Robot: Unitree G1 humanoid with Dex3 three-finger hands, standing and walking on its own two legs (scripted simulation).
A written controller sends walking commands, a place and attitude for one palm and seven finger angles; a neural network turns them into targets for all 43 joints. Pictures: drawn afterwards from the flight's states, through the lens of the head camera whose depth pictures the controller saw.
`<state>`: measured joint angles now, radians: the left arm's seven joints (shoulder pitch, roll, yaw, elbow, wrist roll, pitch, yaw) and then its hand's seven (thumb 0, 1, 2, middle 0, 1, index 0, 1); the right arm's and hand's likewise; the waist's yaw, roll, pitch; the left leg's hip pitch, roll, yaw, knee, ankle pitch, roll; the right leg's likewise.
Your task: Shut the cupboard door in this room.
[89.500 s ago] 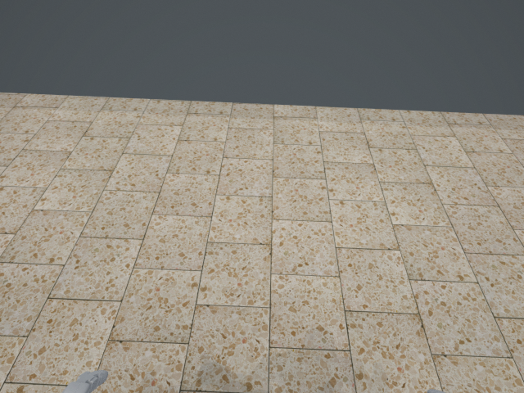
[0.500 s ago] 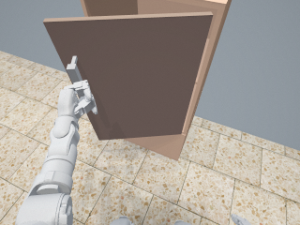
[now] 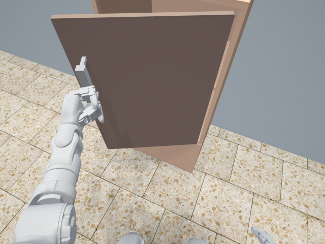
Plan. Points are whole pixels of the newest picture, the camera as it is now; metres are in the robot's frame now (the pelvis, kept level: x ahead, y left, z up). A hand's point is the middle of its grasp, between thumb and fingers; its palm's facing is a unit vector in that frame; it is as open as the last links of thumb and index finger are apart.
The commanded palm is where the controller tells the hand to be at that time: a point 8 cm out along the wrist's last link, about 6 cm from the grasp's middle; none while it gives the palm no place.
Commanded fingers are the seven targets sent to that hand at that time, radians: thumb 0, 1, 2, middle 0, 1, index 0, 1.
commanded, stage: push the door shut along its arc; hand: left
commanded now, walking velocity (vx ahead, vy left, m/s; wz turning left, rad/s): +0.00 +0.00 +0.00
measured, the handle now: (89, 84) +0.52 +0.21 +0.09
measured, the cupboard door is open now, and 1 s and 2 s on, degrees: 29 15 2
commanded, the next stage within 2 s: pull the fist back off the door in 1.72 s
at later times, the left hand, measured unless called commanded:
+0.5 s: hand (107, 88) +0.49 +0.15 +0.09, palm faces -0.08 -1.00 +0.00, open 3.1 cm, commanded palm +0.48 +0.21 +0.09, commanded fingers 0.00 0.90 0.90 -1.30 -1.50 -1.30 -1.50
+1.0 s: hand (117, 73) +0.54 +0.13 +0.10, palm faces -0.23 -0.97 +0.00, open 3.1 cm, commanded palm +0.54 +0.18 +0.09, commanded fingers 0.00 0.90 0.90 -1.30 -1.50 -1.30 -1.50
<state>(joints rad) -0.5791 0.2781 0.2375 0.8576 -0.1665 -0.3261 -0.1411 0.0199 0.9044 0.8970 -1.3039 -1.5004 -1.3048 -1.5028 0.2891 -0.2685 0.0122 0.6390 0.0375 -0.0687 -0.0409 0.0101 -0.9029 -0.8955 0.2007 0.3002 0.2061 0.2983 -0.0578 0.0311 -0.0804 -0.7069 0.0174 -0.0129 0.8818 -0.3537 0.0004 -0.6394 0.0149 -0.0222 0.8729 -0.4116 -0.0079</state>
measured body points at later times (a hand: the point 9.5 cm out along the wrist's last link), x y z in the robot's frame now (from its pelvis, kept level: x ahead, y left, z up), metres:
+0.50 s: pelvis +0.00 +0.01 -0.01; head +0.09 +0.01 +0.43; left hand +0.49 +0.21 +0.10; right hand +0.02 -0.26 -0.13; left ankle +0.05 +0.12 -0.69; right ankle +0.01 -0.12 -0.69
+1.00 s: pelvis +0.00 +0.01 -0.03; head +0.13 +0.01 +0.40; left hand +0.55 +0.19 +0.10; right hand -0.02 -0.26 -0.13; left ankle +0.05 +0.12 -0.69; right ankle +0.01 -0.12 -0.69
